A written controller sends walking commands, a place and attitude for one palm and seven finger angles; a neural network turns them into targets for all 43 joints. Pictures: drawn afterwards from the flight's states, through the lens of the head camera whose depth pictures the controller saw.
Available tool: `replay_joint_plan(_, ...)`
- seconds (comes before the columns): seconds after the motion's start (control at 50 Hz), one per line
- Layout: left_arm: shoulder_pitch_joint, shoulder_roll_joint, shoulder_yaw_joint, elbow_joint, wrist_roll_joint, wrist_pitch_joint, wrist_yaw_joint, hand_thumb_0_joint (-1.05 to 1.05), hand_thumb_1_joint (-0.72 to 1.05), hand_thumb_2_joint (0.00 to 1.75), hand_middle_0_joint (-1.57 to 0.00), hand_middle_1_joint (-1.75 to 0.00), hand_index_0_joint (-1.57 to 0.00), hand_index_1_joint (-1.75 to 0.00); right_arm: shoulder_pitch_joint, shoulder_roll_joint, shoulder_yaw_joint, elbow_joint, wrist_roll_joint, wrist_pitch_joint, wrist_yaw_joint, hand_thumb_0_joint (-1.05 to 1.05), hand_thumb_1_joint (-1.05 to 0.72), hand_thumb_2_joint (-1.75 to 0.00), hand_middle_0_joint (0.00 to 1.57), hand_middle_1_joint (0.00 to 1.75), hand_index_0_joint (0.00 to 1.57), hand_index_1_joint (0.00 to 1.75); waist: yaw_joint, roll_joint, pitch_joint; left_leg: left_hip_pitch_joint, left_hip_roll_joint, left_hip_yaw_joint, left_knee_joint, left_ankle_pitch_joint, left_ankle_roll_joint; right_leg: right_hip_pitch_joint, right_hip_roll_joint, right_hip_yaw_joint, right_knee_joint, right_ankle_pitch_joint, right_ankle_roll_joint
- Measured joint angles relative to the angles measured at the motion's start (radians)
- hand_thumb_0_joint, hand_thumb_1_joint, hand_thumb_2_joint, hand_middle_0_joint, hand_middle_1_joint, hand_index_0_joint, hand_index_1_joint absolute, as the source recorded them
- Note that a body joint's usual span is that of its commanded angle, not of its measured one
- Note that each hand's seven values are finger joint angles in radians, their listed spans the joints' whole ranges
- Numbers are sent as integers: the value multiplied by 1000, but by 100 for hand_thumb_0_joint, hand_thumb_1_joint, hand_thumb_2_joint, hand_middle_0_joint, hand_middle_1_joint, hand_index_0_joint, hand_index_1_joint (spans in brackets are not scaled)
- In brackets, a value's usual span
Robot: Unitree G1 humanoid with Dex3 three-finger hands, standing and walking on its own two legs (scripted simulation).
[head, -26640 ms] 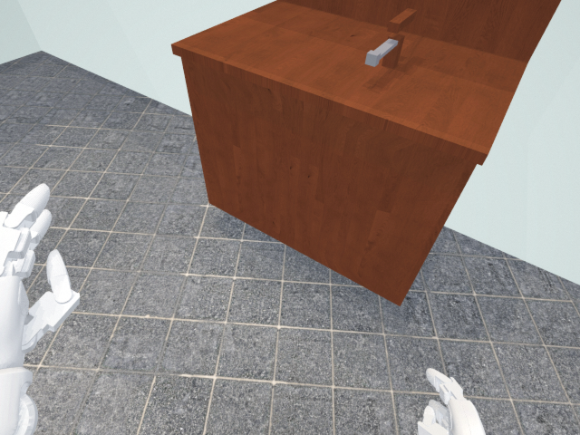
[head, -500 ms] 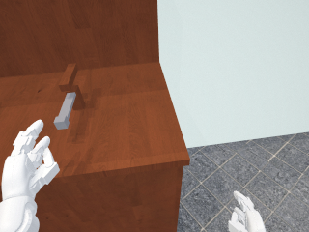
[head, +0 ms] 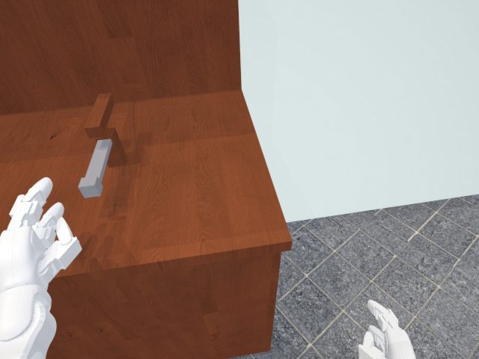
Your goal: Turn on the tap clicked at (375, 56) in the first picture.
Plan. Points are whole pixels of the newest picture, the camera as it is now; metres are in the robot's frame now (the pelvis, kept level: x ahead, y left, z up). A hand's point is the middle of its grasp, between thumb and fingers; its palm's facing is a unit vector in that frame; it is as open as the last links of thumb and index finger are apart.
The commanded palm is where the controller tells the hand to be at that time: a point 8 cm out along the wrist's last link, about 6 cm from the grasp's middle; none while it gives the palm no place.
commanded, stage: reach beside the lever's end, fingers flat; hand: left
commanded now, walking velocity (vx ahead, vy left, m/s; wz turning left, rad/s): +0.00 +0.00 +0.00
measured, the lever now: (90, 187) +0.35 +0.32 +0.12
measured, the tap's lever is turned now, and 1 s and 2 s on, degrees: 0 0 1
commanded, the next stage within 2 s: push the lever round in 1.46 s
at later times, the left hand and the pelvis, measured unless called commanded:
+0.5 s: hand (72, 228) +0.25 +0.29 +0.13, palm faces +0.50 -0.86 -0.12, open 7.6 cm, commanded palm +0.22 +0.34 +0.12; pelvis +0.00 +0.00 +0.00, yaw +0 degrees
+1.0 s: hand (67, 213) +0.29 +0.33 +0.11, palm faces +0.51 -0.85 -0.12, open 7.8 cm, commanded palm +0.25 +0.37 +0.11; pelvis +0.01 +0.01 +0.00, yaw -1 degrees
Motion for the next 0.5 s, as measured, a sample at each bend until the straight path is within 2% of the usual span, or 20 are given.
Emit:
replay_joint_plan(0.22, -59, 6, 6, 86, 6, -26, -8, 2, 90, 90, -18, -25, -19, -25, -8, 6, 2, 7, -4, 8, -4, 1, -90, -90, 20, 30, 20, 30, -8, -2, 5, -3, -3, 6, -15, 8, 2, -7, -2, 6, -9, 6, 2)
replay_joint_plan(0.5, -147, 34, 65, 240, 1, -74, -52, 2, 90, 90, -17, -22, -18, -22, -8, -3, -3, 19, 0, 19, -12, 1, -90, -90, 20, 30, 20, 30, -10, -6, 9, -12, -1, 6, -14, 5, 4, -14, -1, 6, -13, 6, 4)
